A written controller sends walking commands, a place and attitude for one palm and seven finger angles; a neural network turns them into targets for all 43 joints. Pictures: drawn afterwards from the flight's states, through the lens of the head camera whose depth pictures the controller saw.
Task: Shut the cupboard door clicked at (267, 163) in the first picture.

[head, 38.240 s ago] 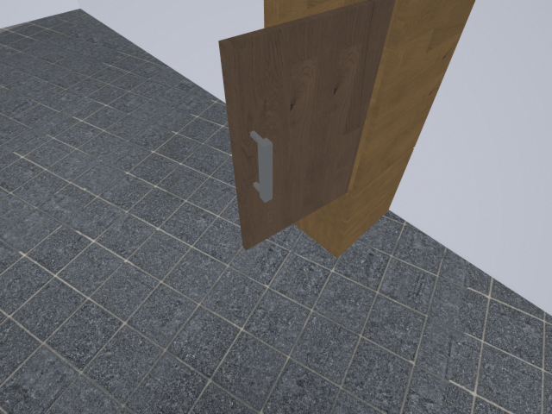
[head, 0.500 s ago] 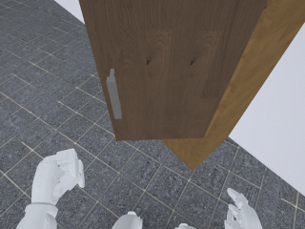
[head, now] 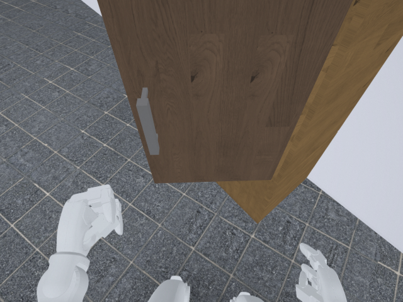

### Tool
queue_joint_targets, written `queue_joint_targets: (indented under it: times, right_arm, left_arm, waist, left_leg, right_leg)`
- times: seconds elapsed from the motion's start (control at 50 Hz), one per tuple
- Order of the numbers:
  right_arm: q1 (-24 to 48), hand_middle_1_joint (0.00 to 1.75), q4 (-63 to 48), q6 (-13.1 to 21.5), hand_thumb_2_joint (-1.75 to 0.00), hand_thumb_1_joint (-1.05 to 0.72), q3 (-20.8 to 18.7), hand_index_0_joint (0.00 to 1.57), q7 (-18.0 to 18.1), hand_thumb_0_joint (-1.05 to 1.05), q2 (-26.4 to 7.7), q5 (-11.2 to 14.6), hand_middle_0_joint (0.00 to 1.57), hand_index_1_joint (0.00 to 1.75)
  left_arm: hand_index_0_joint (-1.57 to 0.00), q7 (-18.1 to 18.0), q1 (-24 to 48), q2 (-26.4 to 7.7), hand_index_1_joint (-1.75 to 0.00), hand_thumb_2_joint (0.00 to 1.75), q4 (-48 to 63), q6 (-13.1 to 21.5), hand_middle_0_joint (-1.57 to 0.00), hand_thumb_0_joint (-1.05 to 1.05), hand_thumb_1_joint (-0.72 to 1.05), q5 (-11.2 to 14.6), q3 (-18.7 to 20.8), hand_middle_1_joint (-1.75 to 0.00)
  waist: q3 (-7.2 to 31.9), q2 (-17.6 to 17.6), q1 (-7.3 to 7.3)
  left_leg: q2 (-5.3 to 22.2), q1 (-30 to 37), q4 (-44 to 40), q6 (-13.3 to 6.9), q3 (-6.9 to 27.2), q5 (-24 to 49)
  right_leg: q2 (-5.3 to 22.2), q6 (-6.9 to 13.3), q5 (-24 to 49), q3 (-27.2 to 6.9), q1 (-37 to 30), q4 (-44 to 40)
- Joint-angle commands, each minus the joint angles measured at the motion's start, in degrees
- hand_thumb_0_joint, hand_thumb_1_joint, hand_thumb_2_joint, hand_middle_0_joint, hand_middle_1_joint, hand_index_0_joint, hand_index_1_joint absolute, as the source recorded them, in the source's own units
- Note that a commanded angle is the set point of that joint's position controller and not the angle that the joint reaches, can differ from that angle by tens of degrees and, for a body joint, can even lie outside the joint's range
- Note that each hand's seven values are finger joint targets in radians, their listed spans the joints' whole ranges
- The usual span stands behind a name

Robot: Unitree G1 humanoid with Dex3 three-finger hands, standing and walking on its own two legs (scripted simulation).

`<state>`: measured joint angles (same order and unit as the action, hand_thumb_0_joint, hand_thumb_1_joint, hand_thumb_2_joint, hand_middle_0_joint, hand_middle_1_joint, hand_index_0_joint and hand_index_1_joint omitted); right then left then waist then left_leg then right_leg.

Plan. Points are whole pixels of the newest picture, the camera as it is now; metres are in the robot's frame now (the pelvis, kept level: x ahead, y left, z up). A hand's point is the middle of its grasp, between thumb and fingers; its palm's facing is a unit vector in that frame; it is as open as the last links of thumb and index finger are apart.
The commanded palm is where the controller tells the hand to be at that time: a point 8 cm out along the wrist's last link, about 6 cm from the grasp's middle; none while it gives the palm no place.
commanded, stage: bring the fist close to the handle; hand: left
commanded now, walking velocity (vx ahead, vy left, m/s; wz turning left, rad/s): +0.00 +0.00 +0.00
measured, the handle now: (150, 123) +0.48 +0.16 +0.06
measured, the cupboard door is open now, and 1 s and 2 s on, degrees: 52 52 44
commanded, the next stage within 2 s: push the door shut along its arc in 1.22 s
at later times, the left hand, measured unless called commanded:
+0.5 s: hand (148, 178) +0.33 +0.13 +0.07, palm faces +0.05 -1.00 -0.02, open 3.1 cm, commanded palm +0.31 +0.18 +0.07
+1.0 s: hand (166, 152) +0.39 +0.11 +0.07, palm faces +0.08 -1.00 -0.01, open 3.1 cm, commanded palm +0.36 +0.16 +0.07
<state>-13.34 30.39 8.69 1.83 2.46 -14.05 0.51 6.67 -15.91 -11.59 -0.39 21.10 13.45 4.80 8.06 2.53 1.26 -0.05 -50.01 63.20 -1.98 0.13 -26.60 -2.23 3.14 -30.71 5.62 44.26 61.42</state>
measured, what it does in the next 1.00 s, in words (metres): stands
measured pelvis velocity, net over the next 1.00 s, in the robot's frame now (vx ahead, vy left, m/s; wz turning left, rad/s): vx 0.00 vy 0.00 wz -0.04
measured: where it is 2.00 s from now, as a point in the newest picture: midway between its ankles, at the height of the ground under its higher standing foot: outside the picture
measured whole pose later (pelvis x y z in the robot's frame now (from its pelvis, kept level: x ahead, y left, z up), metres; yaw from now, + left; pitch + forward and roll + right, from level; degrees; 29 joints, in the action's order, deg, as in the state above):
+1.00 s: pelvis +0.00 +0.00 +0.01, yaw -2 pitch +15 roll +0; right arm -16.0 36.3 1.4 0.1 -0.8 -13.6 -0.7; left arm -6.0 19.9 -7.2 -35.8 24.5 6.2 5.0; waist 8.1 1.5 -2.4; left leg 0.5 -48.7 58.2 -2.0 -2.8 -24.4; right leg -2.6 3.0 -28.4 2.5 45.1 58.5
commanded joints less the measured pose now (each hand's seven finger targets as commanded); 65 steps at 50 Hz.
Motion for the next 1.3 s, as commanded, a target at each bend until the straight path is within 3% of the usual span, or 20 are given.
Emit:
queue_joint_targets:
  times: [0.0,0.04,0.22,0.24,0.36,0.5,0.54,0.6,0.64,0.68,0.72,0.78,0.86,0.94,1.04,1.08,1.1,1.16,1.2,1.28]
  right_arm:
    - [1.59,0.3,-7.95,2.46,-0.9,-0.9,-3.37,0.2,0.36,0.0,-6.65,0.42,0.2,0.3]
    - [1.23,0.3,-7.99,1.82,-0.9,-0.9,-3.33,0.2,0.24,0.0,-6.78,0.36,0.2,0.3]
    - [1.42,0.3,-6.65,0.22,-0.9,-0.9,-3.31,0.2,-0.57,0.0,-6.65,0.0,0.2,0.3]
    - [1.21,0.3,-6.2,0.01,-0.9,-0.9,-3.4,0.2,-0.46,0.0,-6.83,-0.12,0.2,0.3]
    - [1.49,0.3,-5.04,-0.7,-0.9,-0.9,-3.58,0.2,-0.78,0.0,-6.65,-0.09,0.2,0.3]
    - [0.51,0.3,-3.86,-1.9,-0.9,-0.9,-3.7,0.2,-1.34,0.0,-6.77,-0.22,0.2,0.3]
    - [-0.13,0.3,-3.27,-2.34,-0.9,-0.9,-3.84,0.2,-1.26,0.0,-7.08,-0.32,0.2,0.3]
    - [-0.14,0.3,-2.92,-2.87,-0.9,-0.9,-3.88,0.2,-1.67,0.0,-6.66,-0.44,0.2,0.3]
    - [-0.84,0.3,-2.49,-3.29,-0.9,-0.9,-4.02,0.2,-1.68,0.0,-7.0,-0.57,0.2,0.3]
    - [-0.72,0.3,-2.24,-3.53,-0.9,-0.9,-4.04,0.2,-1.98,0.0,-6.65,-0.61,0.2,0.3]
    - [-1.09,0.3,-1.49,-3.78,-0.9,-0.9,-4.05,0.2,-2.02,0.0,-6.72,-0.66,0.2,0.3]
    - [-1.83,0.3,-0.77,-4.11,-0.9,-0.9,-4.36,0.2,-2.11,0.0,-6.83,-0.88,0.2,0.3]
    - [-2.69,0.3,-0.73,-4.51,-0.9,-0.9,-4.6,0.2,-2.64,0.0,-6.93,-1.02,0.2,0.3]
    - [-3.42,0.3,-1.37,-5.24,-0.9,-0.9,-4.8,0.2,-3.03,0.0,-7.13,-1.09,0.2,0.3]
    - [-3.2,0.3,-1.21,-5.7,-0.9,-0.9,-4.94,0.2,-2.82,0.0,-7.18,-0.85,0.2,0.3]
    - [-2.85,0.3,-0.64,-5.57,-0.9,-0.9,-4.87,0.2,-2.7,0.0,-6.82,-0.83,0.2,0.3]
    - [-3.01,0.3,-0.24,-5.47,-0.9,-0.9,-4.97,0.2,-2.58,0.0,-7.04,-0.89,0.2,0.3]
    - [-2.88,0.3,-0.02,-5.13,-0.9,-0.9,-5.17,0.2,-2.49,0.0,-7.07,-0.9,0.2,0.3]
    - [-2.89,0.3,0.19,-5.05,-0.9,-0.9,-5.07,0.2,-2.66,0.0,-7.04,-0.83,0.2,0.3]
    - [-2.5,0.3,0.09,-5.28,-0.9,-0.9,-4.84,0.2,-2.56,0.0,-7.14,-0.79,0.2,0.3]
  left_arm:
    - [-1.3,-1.03,10.39,-5.28,-1.5,0.9,10.76,2.83,-1.3,0.0,0.9,0.06,2.73,-1.5]
    - [-1.3,-1.72,9.55,-7.03,-1.5,0.9,9.3,1.65,-1.3,0.0,0.9,0.01,4.63,-1.5]
    - [-1.3,-4.96,20.16,-3.63,-1.5,0.9,2.81,2.32,-1.3,0.0,0.9,-2.07,1.29,-1.5]
    - [-1.3,-5.31,22.07,-4.9,-1.5,0.9,2.32,2.61,-1.3,0.0,0.9,-2.22,2.51,-1.5]
    - [-1.3,-6.7,29.33,-2.93,-1.5,0.9,-1.34,3.8,-1.3,0.0,0.9,-3.31,0.36,-1.5]
    - [-1.3,-9.42,36.78,-1.21,-1.5,0.9,-8.01,3.54,-1.3,0.0,0.9,-4.73,-0.98,-1.5]
    - [-1.3,-10.34,39.55,-2.61,-1.5,0.9,-10.61,3.59,-1.3,0.0,0.9,-5.2,0.52,-1.5]
    - [-1.3,-11.35,42.56,-1.29,-1.5,0.9,-12.47,4.34,-1.3,0.0,0.9,-5.55,-0.08,-1.5]
    - [-1.3,-11.94,44.55,-2.63,-1.5,0.9,-14.52,4.79,-1.3,0.0,0.9,-5.88,1.25,-1.5]
    - [-1.3,-12.12,46.12,-0.51,-1.5,0.9,-16.26,5.34,-1.3,0.0,0.9,-6.16,-0.38,-1.5]
    - [-1.3,-12.53,49.99,-0.89,-1.5,0.9,-18.99,5.74,-1.3,0.0,0.9,-6.54,-0.18,-1.5]
    - [-1.3,-13.11,54.38,-0.7,-1.5,0.9,-21.4,6.43,-1.3,0.0,0.9,-6.85,0.09,-1.5]
    - [-1.3,-13.37,52.4,-1.91,-1.5,0.9,-24.1,7.18,-1.3,0.0,0.9,-7.09,2.3,-1.5]
    - [-1.3,-13.01,49.17,-2.63,-1.5,0.9,-24.42,7.63,-1.3,0.0,0.9,-6.84,3.38,-1.5]
    - [-1.3,-12.59,51.11,-2.59,-1.5,0.9,-21.99,8.8,-1.3,0.0,0.9,-6.75,2.43,-1.5]
    - [-1.3,-12.51,53.38,-0.4,-1.5,0.9,-23.0,9.02,-1.3,0.0,0.9,-6.75,0.47,-1.5]
    - [-1.3,-12.59,54.47,-1.55,-1.5,0.9,-23.44,9.3,-1.3,0.0,0.9,-6.56,1.6,-1.5]
    - [-1.3,-12.53,55.12,-1.14,-1.5,0.9,-21.36,10.37,-1.3,0.0,0.9,-7.0,0.73,-1.5]
    - [-1.3,-12.39,53.91,0.34,-1.5,0.9,-23.49,9.86,-1.3,0.0,0.9,-6.83,-0.49,-1.5]
    - [-1.3,-12.63,54.78,-1.76,-1.5,0.9,-26.09,8.99,-1.3,0.0,0.9,-6.85,1.82,-1.5]
  waist:
    - [13.6,-0.06,-1.11]
    - [14.23,-0.85,-0.41]
    - [11.61,-3.28,-2.27]
    - [12.21,-3.52,-2.04]
    - [15.09,-0.96,-2.19]
    - [15.49,-2.3,-2.8]
    - [15.45,-3.96,-2.97]
    - [16.92,-2.63,-2.83]
    - [17.11,-4.23,-3.01]
    - [17.41,-2.94,-3.31]
    - [16.1,-3.44,-4.03]
    - [17.99,-3.2,-4.68]
    - [20.36,-2.12,-2.94]
    - [19.98,-4.17,-2.44]
    - [18.01,-4.3,-3.59]
    - [16.53,-4.0,-4.65]
    - [16.4,-4.73,-4.63]
    - [20.08,-1.06,-4.22]
    - [18.34,-2.18,-4.61]
    - [17.23,-3.51,-4.06]
  left_leg:
    - [-0.08,11.6,-9.2,0.03,2.74,10.88]
    - [-0.15,11.25,-9.49,-0.01,2.63,12.36]
    - [0.08,11.76,-10.21,0.06,2.14,10.99]
    - [0.05,11.49,-9.98,-0.04,2.19,11.46]
    - [0.13,13.98,-10.38,0.08,1.87,12.23]
    - [0.26,15.05,-10.97,0.19,1.89,12.72]
    - [0.35,14.4,-11.02,0.17,2.02,12.52]
    - [0.2,15.22,-10.8,0.22,1.52,13.69]
    - [0.3,14.77,-10.82,0.17,1.72,14.1]
    - [0.34,15.49,-10.8,0.24,1.39,14.02]
    - [0.34,14.61,-10.85,0.27,1.47,12.85]
    - [0.37,15.21,-10.48,0.18,1.4,13.48]
    - [0.19,15.71,-10.69,0.4,1.09,15.05]
    - [0.15,14.76,-11.06,0.21,0.61,16.63]
    - [0.25,14.51,-11.25,-0.05,0.43,14.74]
    - [0.29,14.66,-11.2,-0.09,0.52,13.2]
    - [0.26,14.26,-11.04,-0.08,0.62,12.63]
    - [0.44,17.88,-11.15,0.25,1.11,14.33]
    - [0.56,17.81,-11.29,0.31,1.32,13.84]
    - [0.32,15.34,-11.8,0.2,1.16,11.66]
  right_leg:
    - [1.03,-1.57,14.33,-5.79,-5.84,-10.67]
    - [0.99,-1.62,16.52,-6.15,-8.09,-10.94]
    - [1.42,-2.09,15.76,-5.78,-6.03,-11.89]
    - [1.39,-1.98,16.27,-6.22,-6.75,-11.85]
    - [1.55,-1.83,17.04,-6.17,-6.54,-11.65]
    - [1.44,-1.92,18.03,-5.53,-6.0,-11.69]
    - [1.31,-1.93,17.71,-5.62,-6.24,-11.85]
    - [1.54,-2.02,19.68,-5.9,-6.75,-11.73]
    - [1.38,-2.01,20.22,-5.87,-7.18,-11.68]
    - [1.47,-2.1,20.34,-5.83,-6.34,-11.73]
    - [1.44,-2.16,19.19,-5.92,-5.46,-12.0]
    - [1.47,-2.28,20.06,-5.97,-5.19,-11.82]
    - [1.29,-2.07,21.83,-5.93,-6.8,-11.3]
    - [1.08,-2.15,24.49,-6.07,-8.99,-11.45]
    - [1.26,-2.37,22.75,-6.63,-8.16,-12.5]
    - [1.31,-2.52,20.9,-6.37,-6.24,-12.75]
    - [1.37,-2.54,20.17,-6.54,-6.18,-12.96]
    - [1.23,-2.09,20.8,-5.87,-5.42,-11.85]
    - [1.0,-2.12,19.95,-5.36,-4.1,-12.16]
    - [1.19,-2.22,17.85,-5.74,-4.83,-12.68]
